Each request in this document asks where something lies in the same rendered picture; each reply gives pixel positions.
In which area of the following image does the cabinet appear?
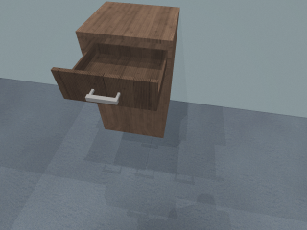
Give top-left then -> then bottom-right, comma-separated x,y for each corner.
75,1 -> 180,138

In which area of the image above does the handle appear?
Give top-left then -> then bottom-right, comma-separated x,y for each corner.
85,89 -> 121,105

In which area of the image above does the drawer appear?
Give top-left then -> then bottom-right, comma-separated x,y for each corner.
51,42 -> 168,111

